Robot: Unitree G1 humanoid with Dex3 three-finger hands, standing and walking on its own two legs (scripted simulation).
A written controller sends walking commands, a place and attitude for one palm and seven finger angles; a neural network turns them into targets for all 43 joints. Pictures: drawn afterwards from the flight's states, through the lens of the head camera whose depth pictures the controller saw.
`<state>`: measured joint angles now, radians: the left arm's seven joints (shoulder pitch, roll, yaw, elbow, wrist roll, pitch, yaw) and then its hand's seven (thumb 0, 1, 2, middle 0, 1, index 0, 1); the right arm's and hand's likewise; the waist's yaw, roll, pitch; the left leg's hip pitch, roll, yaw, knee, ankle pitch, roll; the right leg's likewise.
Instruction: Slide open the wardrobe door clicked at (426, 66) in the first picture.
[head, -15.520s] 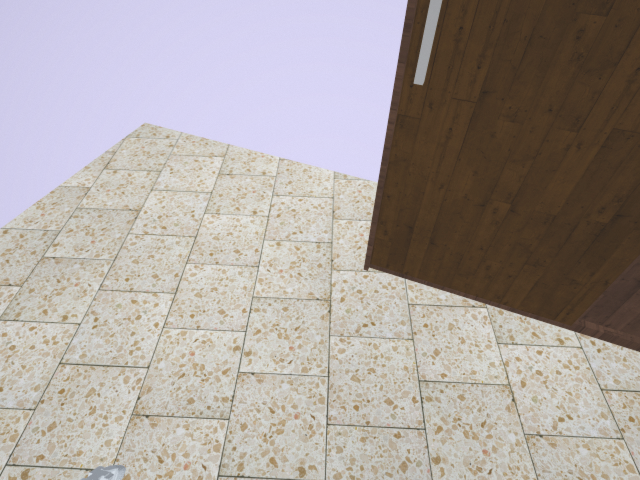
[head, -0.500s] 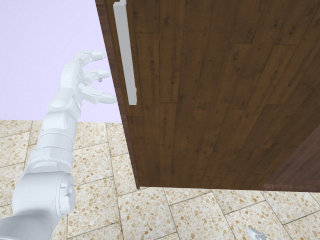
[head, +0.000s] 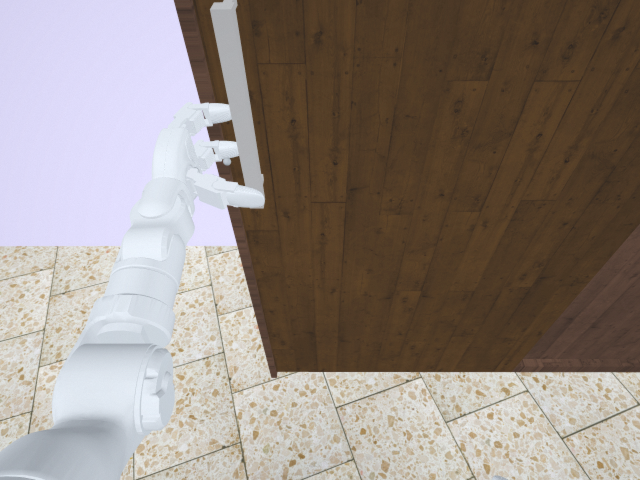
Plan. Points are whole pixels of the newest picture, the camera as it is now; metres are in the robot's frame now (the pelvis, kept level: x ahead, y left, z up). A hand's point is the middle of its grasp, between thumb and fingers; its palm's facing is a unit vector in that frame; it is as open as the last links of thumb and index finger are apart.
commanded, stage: feel for the door with the fingertips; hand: left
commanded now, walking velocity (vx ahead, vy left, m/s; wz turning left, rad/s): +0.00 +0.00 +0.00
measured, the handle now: (245, 116) +0.53 +0.10 +0.20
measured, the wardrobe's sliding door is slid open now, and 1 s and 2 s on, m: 0.00 0.00 0.00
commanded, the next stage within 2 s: slide the fingers in behind the handle in 0.50 s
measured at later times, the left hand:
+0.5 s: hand (232, 146) +0.49 +0.12 +0.18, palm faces +0.00 -1.00 +0.01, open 14.0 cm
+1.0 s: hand (233, 152) +0.48 +0.12 +0.18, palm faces -0.02 -1.00 +0.01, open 13.9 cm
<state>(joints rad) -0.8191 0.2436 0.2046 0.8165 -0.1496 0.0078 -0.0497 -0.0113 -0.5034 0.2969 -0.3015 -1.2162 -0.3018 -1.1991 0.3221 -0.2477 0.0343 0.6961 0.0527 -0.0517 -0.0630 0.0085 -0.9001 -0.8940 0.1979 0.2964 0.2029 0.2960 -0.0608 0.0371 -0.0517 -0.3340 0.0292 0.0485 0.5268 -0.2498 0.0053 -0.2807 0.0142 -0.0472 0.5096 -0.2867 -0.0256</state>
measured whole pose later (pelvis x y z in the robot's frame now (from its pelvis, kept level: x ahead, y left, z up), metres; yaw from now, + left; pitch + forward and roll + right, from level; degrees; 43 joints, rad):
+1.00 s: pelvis +0.01 +0.00 +0.00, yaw +0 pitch +6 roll -1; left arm -0.89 0.28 0.22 0.92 -0.14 -0.05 -0.07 -0.01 -0.50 0.30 -0.31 -1.21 -0.31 -1.21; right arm 0.35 -0.25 0.02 0.69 0.05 -0.05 -0.05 0.01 -0.90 -0.89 0.20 0.30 0.20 0.30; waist -0.08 0.04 -0.06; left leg -0.38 0.04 0.05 0.55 -0.27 0.00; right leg -0.33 0.02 -0.04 0.52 -0.30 -0.03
